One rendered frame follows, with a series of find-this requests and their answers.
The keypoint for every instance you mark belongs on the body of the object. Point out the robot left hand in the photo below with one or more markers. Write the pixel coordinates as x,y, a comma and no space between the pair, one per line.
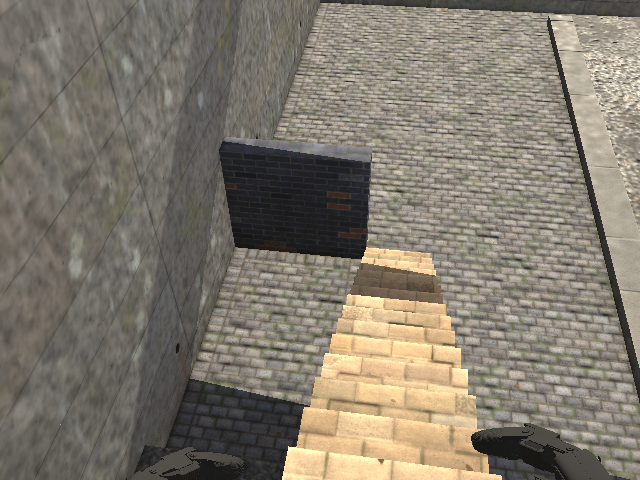
186,464

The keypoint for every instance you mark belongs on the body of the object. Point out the robot right hand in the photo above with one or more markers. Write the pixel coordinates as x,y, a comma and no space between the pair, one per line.
542,449

